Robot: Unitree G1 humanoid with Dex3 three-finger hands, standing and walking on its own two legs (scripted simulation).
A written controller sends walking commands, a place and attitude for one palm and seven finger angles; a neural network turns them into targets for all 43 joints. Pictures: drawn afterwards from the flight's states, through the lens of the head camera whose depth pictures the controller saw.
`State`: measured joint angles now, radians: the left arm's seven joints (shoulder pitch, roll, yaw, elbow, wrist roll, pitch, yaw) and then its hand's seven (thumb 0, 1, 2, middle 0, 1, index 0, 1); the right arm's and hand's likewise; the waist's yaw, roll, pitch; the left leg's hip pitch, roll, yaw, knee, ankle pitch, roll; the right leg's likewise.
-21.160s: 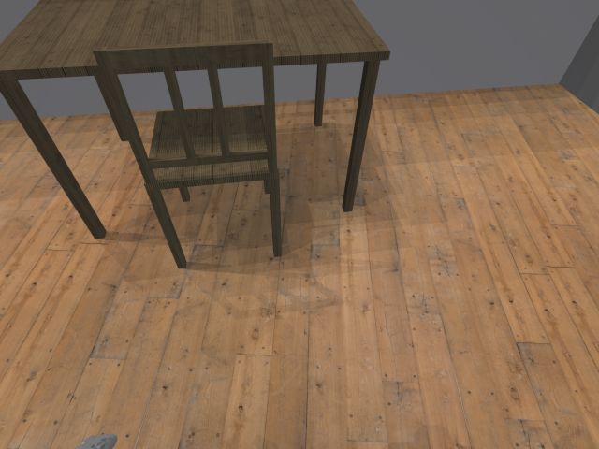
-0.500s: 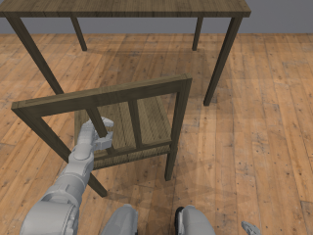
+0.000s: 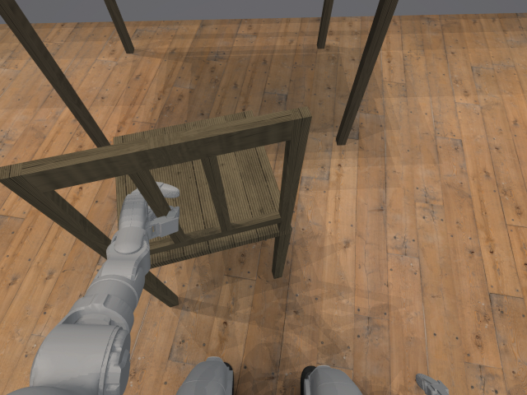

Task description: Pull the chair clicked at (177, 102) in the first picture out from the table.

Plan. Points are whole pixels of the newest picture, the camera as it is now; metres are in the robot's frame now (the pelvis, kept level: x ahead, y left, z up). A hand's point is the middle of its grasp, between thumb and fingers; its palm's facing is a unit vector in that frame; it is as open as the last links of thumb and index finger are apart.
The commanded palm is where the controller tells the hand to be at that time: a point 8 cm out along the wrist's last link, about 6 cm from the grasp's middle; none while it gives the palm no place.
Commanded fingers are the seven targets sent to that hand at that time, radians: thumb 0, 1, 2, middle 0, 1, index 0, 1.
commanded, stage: step backward, pulling the chair out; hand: left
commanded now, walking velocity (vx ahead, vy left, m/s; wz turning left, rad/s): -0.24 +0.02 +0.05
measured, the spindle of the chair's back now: (162, 210) +0.41 +0.19 -0.07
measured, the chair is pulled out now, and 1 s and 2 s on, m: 0.46 0.57 0.57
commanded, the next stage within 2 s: stop walking, hand still on the chair in 0.12 s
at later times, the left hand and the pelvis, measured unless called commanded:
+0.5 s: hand (174, 272) +0.29 +0.15 -0.06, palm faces +0.05 -0.97 -0.22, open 5.6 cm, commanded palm +0.27 +0.20 -0.04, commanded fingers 0.00 0.90 0.90 -0.50 -1.45 -0.50 -1.45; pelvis -0.02 +0.00 +0.00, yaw -1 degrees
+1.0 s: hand (172, 280) +0.28 +0.15 -0.06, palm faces +0.07 -0.98 -0.21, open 5.6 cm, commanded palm +0.26 +0.20 -0.04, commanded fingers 0.00 0.90 0.90 -0.50 -1.45 -0.50 -1.45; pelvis +0.01 -0.01 +0.01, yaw -2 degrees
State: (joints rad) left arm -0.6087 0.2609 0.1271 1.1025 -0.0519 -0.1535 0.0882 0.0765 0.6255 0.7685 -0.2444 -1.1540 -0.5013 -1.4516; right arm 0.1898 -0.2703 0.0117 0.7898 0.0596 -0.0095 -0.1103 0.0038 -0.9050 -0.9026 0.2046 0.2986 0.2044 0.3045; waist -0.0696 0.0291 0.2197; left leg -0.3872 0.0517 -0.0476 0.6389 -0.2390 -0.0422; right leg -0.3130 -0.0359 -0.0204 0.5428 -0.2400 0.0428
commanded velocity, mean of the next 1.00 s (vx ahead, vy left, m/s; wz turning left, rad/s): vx -0.03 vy -0.01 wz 0.01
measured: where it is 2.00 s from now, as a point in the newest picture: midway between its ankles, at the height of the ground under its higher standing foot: outside the picture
